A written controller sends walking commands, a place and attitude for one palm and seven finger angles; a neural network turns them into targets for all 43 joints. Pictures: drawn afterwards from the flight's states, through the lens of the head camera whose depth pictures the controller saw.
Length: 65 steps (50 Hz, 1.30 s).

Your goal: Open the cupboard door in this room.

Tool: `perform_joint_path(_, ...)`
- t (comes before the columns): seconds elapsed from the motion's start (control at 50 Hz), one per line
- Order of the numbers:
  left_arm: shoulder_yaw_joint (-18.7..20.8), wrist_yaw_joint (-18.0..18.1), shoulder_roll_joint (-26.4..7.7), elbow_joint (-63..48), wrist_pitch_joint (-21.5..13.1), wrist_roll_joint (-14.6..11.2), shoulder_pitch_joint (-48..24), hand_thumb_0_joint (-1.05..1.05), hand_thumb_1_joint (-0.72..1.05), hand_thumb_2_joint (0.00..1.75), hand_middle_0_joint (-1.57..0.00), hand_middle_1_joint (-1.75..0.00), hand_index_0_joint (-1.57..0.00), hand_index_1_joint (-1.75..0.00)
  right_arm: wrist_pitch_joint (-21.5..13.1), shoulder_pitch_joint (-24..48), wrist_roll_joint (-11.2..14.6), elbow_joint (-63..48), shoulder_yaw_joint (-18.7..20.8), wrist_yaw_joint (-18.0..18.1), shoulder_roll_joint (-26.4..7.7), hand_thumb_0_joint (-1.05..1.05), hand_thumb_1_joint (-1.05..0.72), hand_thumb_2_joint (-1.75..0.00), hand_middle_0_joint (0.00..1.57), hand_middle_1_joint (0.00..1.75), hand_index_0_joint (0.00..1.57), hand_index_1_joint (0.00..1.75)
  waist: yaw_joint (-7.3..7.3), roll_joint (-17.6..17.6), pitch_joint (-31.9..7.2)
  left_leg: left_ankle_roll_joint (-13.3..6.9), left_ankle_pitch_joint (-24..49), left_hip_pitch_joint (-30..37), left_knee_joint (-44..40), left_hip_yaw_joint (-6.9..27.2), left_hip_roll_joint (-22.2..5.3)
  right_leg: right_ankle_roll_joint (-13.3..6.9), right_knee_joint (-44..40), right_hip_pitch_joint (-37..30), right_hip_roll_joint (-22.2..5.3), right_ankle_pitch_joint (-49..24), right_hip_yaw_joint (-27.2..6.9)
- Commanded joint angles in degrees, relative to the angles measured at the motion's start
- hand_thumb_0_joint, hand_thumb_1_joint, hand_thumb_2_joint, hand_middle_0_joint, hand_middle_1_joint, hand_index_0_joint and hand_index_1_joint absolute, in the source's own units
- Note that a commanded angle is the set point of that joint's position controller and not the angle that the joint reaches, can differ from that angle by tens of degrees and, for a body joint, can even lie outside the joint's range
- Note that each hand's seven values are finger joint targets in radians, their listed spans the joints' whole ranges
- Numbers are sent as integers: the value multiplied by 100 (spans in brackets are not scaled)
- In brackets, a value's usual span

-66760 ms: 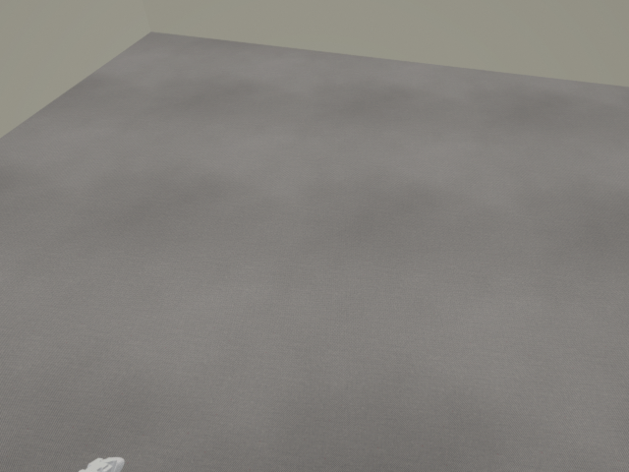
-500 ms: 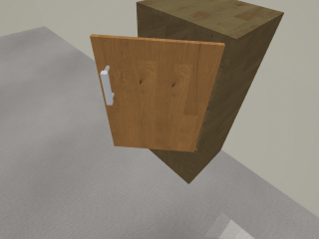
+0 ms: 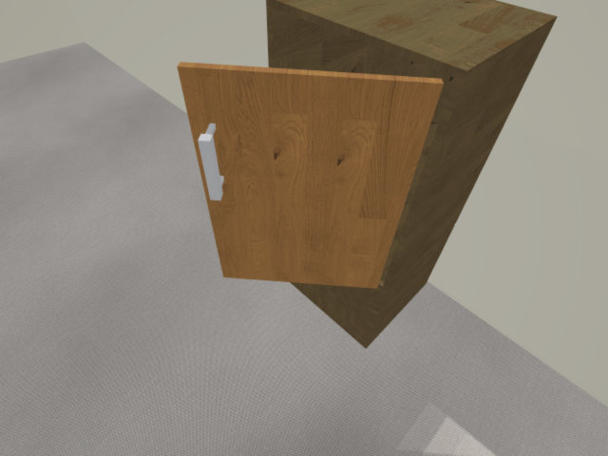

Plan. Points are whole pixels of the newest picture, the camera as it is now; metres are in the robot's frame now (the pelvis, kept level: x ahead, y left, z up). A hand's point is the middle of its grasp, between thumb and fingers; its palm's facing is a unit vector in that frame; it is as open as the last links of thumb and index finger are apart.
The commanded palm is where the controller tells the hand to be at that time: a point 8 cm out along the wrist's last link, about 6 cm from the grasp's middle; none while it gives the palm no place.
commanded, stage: look again from close up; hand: left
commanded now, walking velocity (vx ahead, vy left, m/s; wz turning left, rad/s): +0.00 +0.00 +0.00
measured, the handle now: (213, 162) +0.60 +0.21 +0.04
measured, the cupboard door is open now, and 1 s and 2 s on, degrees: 41 41 41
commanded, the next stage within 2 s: raise the hand with hooked fingers in 0.48 s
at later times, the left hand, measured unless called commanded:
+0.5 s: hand out of the picture +0.00 +0.15 -0.18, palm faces +0.01 -0.99 -0.16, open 7.4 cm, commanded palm none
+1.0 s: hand (204, 405) +0.20 +0.15 -0.05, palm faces -0.02 -1.00 +0.01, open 8.5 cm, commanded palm +0.16 +0.23 -0.04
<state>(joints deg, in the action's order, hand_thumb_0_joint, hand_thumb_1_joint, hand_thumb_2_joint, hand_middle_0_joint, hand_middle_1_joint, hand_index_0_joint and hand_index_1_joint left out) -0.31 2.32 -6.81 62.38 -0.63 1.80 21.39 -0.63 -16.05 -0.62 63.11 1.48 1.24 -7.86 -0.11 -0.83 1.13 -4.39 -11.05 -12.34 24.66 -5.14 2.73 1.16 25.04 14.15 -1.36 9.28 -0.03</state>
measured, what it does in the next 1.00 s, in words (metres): lowers itself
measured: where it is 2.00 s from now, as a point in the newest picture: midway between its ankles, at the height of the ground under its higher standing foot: outside the picture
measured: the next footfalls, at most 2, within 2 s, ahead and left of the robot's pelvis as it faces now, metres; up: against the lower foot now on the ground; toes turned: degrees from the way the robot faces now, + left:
none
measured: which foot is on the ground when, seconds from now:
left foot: down 0.00-1.00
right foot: down 0.00-1.00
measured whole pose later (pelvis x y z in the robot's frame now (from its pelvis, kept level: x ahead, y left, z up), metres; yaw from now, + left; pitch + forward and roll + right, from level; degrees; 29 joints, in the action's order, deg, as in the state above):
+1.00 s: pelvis +0.02 -0.03 -0.08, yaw +2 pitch +11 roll +0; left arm 7.5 -19.0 -12.0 6.4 -26.0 -13.8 25.2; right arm -13.9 -8.9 1.3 26.5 4.1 0.0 -15.6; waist 0.5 -2.7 -8.2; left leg -1.8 -29.1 -43.4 61.9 -2.2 0.5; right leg -2.0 61.7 44.2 0.3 28.1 2.6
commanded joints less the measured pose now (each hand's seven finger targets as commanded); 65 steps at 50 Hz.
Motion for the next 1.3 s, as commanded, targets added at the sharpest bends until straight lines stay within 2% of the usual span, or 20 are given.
perform_joint_path(0.0,100,45,-470,-138,-79,-28,434,0,90,90,-20,-30,-20,-30,-56,-308,22,-138,66,15,-608,0,-90,-90,20,30,20,30,21,50,444,195,-938,-378,-955,1055,-904,-229,-432,38,-415,201,-482)
perform_joint_path(0.54,66,67,-470,-74,-88,-63,319,0,90,90,-20,-30,-20,-30,-79,-407,37,103,-14,38,-498,0,-90,-90,20,30,20,30,36,36,345,233,-215,2,-875,880,-891,-234,-555,-138,-467,-148,-511)
perform_joint_path(0.56,2,226,-693,107,-104,7,324,0,90,90,-20,-30,-20,-30,-137,85,56,-352,-81,-9,-744,0,-90,-90,20,30,20,30,-108,276,527,385,148,-348,-32,539,-990,-234,-266,16,-530,-138,-276)
perform_joint_path(0.58,529,178,-1830,-9011,-1307,-1235,-3877,0,88,89,-20,-32,-20,-32,-930,11,302,-2650,-3,234,-1732,0,-90,-90,20,30,20,30,653,1227,-2291,564,-76,1192,-520,784,-380,-220,293,-312,93,57,247)
perform_joint_path(0.6,462,485,-1448,-7549,-992,-836,-1769,0,85,88,-20,-33,-20,-33,-1527,516,365,-2267,-187,394,-1276,0,-90,-90,20,30,20,30,116,1514,-1977,614,-716,894,-727,945,-674,-362,829,104,167,803,341)
perform_joint_path(0.62,-207,667,-372,-6570,-233,-884,-147,0,83,87,-21,-34,-21,-34,-1746,437,448,-2327,-138,342,-978,0,-90,-90,20,30,20,30,218,1246,-754,745,-1557,-176,-973,1177,-672,-294,1045,797,199,1185,521)
perform_joint_path(0.64,-602,628,242,-6509,-120,-1116,-64,0,81,86,-21,-36,-21,-36,-1874,258,522,-2204,-129,351,-1072,0,-90,-90,20,30,20,30,295,681,-110,576,-1870,-633,-766,1149,-544,-250,916,908,200,1011,534)
perform_joint_path(0.66,-567,542,86,-7048,-384,-1282,-173,0,78,85,-21,-37,-21,-37,-2037,334,527,-2483,-68,381,-1260,0,-90,-90,20,30,20,30,271,617,89,439,-1870,-804,-372,1108,-461,-232,669,877,157,1085,509)
perform_joint_path(0.68,-345,503,-266,-7014,-631,-1234,-161,0,76,84,-21,-39,-21,-39,-2142,335,428,-2558,-37,375,-1419,0,-90,-90,20,30,20,30,400,161,-6,404,-1876,-943,-16,1102,-391,-208,557,1049,143,1383,464)
perform_joint_path(0.72,-161,214,-257,-6305,-1236,-1172,-215,0,71,82,-21,-42,-21,-42,-2177,339,286,-2831,71,274,-1491,0,-90,-90,20,30,20,30,487,-954,270,444,-1958,-1557,668,1111,-288,-191,824,1812,156,2000,533)
perform_joint_path(0.76,43,-377,-16,-5453,-2079,-1266,432,0,67,80,-22,-45,-22,-45,-2188,500,161,-3095,221,135,-1423,0,-90,-90,20,30,20,30,129,-1555,3,490,-1862,-2279,1444,856,-230,-232,1416,2451,156,2535,537)
perform_joint_path(0.8,608,-1145,-378,-5243,-2907,-1469,1394,0,62,78,-22,-48,-22,-48,-2112,663,106,-3487,338,-79,-1408,0,-90,-90,20,30,20,30,-220,-1287,-601,526,-1357,-2777,2122,599,-98,-338,1860,2404,123,2331,362)
perform_joint_path(0.84,1255,-1943,-1091,-5286,-3441,-1511,1521,0,57,76,-22,-51,-22,-51,-1903,829,132,-3931,415,-278,-1486,0,-90,-90,20,30,20,30,-339,-274,-884,563,-1036,-2966,2504,479,5,-465,2266,2227,65,1849,204)
perform_joint_path(0.92,1747,-2183,-1452,-6550,-2924,-1860,1116,0,48,72,-23,-57,-23,-57,-1510,952,241,-4536,401,-145,-1367,0,-90,-90,20,30,20,30,-496,265,-1657,415,-685,-3100,2697,426,-14,-398,2696,1993,152,1161,15)
perform_joint_path(0.96,1777,-2015,-1454,-7536,-2791,-1969,707,0,43,70,-23,-60,-23,-60,-1408,828,245,-4620,372,-56,-1281,0,-90,-90,20,30,20,30,-324,716,-1956,352,-351,-2800,2848,497,-98,-365,2684,2030,187,703,-34)
perform_joint_path(1.02,1575,-1885,-1476,-8514,-3028,-1949,-24,0,36,67,-24,-64,-24,-64,-1369,473,156,-4442,302,58,-1238,0,-90,-90,20,30,20,30,118,576,-2028,294,162,-2649,3220,683,-227,-295,2843,2264,273,-69,-28)
perform_joint_path(1.1,1379,-2317,-1493,-7930,-3213,-1958,-383,0,27,63,-25,-70,-25,-70,-1530,454,197,-4045,222,154,-1314,0,-90,-90,20,30,20,30,466,519,-1714,260,-342,-2985,3544,738,-283,-208,2635,2688,236,495,-157)
perform_joint_path(1.12,1424,-2533,-1572,-7511,-3075,-2062,-471,0,25,62,-25,-72,-25,-72,-1544,453,221,-3980,173,196,-1375,0,-90,-90,20,30,20,30,474,495,-1494,260,-416,-3155,3627,758,-285,-229,2600,2704,270,605,-254)
perform_joint_path(1.2,2028,-3005,-2000,-7038,-2398,-2304,-339,0,15,58,-25,-78,-25,-78,-1580,533,346,-4039,165,285,-1438,0,-90,-90,20,30,20,30,199,122,-2159,229,-452,-3236,3408,678,-244,-107,2215,1913,105,910,-459)
perform_joint_path(1.28,2521,-2998,-2138,-7078,-1997,-2560,-94,0,6,54,-26,-84,-26,-84,-1565,590,338,-4116,127,284,-1312,0,-90,-90,20,30,20,30,-81,47,-2603,264,122,-2967,3133,714,-236,-2,2227,1158,8,-236,-427)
